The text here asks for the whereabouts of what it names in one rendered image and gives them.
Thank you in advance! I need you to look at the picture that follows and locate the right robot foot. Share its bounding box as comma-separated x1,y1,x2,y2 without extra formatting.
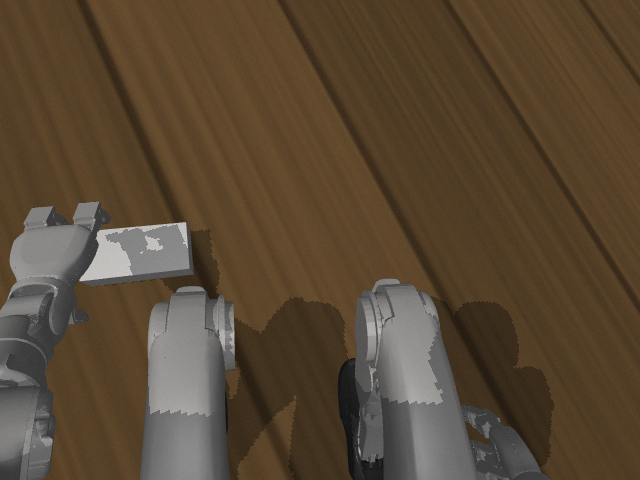
338,358,384,480

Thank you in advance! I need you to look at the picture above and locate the left robot hand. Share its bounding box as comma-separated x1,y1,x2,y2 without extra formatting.
10,202,110,325

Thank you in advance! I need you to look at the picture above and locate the carton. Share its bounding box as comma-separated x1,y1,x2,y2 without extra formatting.
79,222,194,286

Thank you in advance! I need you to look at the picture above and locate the left robot arm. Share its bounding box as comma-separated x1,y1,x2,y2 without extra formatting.
0,277,75,480

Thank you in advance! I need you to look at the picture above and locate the right robot hand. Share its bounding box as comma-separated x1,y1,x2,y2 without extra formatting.
461,405,542,480

